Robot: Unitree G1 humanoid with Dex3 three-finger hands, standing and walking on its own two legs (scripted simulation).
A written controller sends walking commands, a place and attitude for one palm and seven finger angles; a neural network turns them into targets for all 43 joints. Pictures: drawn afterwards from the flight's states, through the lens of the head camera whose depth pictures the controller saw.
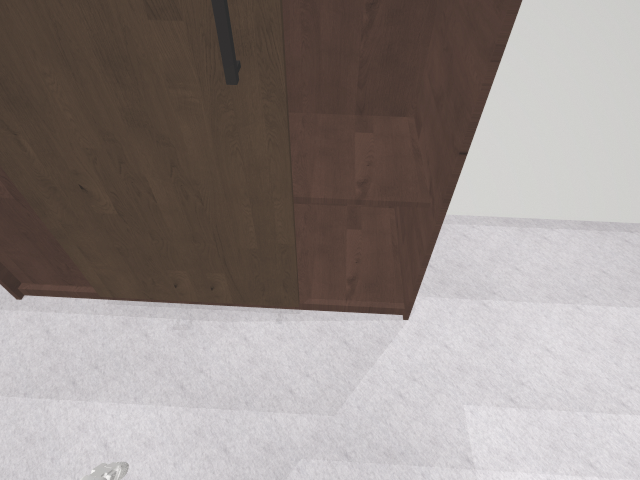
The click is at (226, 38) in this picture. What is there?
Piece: wardrobe's sliding door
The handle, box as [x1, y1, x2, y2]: [211, 0, 240, 84]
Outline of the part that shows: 211,0 226,84 236,84 238,81 237,73 240,64 239,61 235,59 227,3 226,0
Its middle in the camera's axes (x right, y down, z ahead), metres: -0.16 -0.35 +0.66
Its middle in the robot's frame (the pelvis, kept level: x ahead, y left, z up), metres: +0.75 +0.20 +0.21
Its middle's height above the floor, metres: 0.98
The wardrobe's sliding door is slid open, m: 0.38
